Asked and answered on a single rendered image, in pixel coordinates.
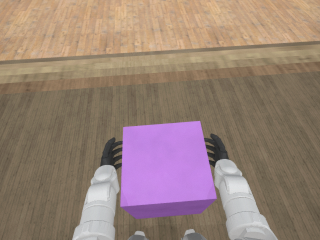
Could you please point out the robot right shin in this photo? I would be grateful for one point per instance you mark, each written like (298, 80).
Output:
(189, 231)

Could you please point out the robot shin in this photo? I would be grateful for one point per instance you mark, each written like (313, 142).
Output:
(189, 231)
(140, 233)

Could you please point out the carton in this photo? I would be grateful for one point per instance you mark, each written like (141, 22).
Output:
(165, 170)

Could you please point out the robot right forearm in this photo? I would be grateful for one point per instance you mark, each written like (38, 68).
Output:
(242, 214)

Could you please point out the robot left shin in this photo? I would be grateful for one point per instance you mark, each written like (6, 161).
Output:
(140, 233)

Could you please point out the robot right hand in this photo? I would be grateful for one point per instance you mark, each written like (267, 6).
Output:
(218, 149)

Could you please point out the robot left forearm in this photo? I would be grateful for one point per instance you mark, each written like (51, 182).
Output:
(97, 218)

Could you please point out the robot left hand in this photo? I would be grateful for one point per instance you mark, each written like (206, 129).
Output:
(108, 153)

